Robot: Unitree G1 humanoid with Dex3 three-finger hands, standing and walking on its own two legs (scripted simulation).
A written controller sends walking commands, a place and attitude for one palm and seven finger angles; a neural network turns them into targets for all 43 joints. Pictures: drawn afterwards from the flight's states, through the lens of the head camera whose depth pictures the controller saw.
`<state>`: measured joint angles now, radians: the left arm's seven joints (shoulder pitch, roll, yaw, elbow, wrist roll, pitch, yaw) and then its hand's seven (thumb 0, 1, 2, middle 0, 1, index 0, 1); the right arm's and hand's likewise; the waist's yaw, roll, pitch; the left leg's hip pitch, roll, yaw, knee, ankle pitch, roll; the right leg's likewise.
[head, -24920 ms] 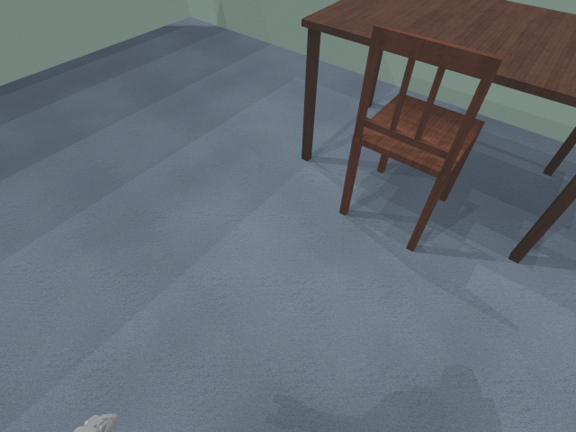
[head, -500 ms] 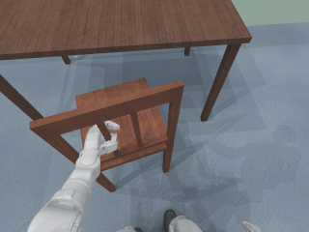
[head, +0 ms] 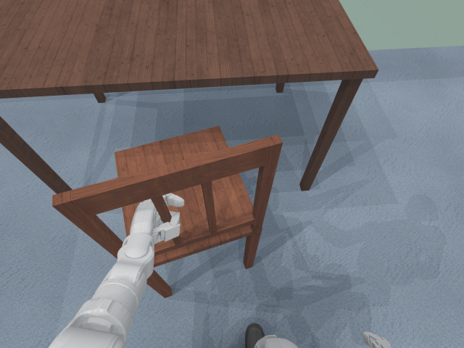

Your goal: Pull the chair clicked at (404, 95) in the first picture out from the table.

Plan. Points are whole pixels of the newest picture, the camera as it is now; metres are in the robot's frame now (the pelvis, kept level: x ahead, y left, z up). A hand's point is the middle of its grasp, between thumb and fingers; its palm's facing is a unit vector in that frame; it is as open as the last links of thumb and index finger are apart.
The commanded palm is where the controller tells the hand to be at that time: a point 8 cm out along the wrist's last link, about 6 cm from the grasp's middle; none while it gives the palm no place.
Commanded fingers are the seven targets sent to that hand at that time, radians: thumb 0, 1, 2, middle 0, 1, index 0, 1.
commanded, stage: stop walking, hand still on the chair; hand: left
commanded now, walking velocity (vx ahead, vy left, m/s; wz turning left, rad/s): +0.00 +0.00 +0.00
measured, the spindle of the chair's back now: (168, 221) +0.37 +0.14 -0.11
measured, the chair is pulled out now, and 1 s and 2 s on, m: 0.18 0.18 0.18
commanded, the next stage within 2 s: open the thumb and straighten the fingers in 0.66 s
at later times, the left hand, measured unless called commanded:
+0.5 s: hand (174, 223) +0.35 +0.11 -0.07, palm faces -0.06 -0.99 -0.15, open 5.4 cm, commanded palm +0.34 +0.16 -0.05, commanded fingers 0.00 0.90 0.90 -0.50 -1.45 -0.50 -1.45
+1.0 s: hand (172, 219) +0.36 +0.12 -0.06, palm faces -0.07 -0.98 -0.17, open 7.7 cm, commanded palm +0.34 +0.17 -0.04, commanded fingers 0.00 -0.55 0.20 -0.43 -1.23 -0.43 -1.23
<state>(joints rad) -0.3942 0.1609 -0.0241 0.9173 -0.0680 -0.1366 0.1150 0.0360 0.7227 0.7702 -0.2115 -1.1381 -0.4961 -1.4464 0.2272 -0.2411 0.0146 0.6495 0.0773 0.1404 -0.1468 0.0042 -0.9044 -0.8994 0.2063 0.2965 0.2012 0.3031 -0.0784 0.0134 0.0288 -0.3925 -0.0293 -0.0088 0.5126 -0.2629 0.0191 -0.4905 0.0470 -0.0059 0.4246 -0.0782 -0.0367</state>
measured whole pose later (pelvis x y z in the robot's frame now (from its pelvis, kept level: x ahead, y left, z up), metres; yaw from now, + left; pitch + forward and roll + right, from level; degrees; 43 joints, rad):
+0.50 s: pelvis +0.07 +0.01 +0.01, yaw +2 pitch +4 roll -1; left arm -0.21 0.09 -0.11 0.79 -0.05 -0.06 0.08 0.07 0.69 0.80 -0.19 -1.16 -0.49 -1.45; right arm 0.18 -0.23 0.02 0.63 0.04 0.11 -0.12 0.00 -0.90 -0.90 0.21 0.30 0.20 0.30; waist -0.02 0.05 0.01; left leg -0.18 -0.03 -0.04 0.43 -0.33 0.02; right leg -0.30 0.05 -0.03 0.43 -0.20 -0.04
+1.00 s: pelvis +0.05 +0.00 -0.01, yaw +1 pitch +10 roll +0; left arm -0.19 0.15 -0.04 0.62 -0.02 0.06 0.04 0.03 0.29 0.61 -0.34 -1.31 -0.49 -1.44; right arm 0.24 -0.25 -0.02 0.62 0.05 0.06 0.00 0.01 -0.90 -0.90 0.21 0.30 0.20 0.30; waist -0.06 0.02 -0.11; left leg -0.41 -0.04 -0.02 0.65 -0.41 0.02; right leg -0.54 0.04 -0.03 0.64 -0.27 -0.05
